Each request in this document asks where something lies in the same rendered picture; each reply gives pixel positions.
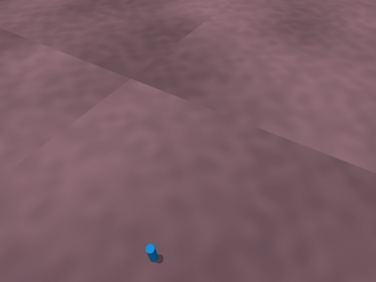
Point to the can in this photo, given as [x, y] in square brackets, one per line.
[151, 252]

